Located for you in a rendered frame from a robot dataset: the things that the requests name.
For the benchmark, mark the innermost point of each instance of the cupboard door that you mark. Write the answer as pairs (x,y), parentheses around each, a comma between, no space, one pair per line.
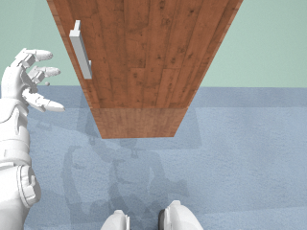
(145,53)

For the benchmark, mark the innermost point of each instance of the handle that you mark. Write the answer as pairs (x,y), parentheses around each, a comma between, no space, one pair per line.
(78,45)

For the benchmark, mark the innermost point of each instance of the robot left thigh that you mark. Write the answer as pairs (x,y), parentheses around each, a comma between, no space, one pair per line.
(117,222)

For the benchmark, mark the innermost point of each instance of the robot left upper arm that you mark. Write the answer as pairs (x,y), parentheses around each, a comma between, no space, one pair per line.
(19,191)

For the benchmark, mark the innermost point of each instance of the robot right thigh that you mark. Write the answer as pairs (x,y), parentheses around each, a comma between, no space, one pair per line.
(179,217)

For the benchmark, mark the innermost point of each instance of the robot left hand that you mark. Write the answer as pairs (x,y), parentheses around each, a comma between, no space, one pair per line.
(15,81)

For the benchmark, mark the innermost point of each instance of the robot left forearm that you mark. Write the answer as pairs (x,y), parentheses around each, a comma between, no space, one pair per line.
(14,136)

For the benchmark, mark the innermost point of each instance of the robot thigh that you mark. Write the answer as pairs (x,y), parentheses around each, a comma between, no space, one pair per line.
(117,222)
(179,217)

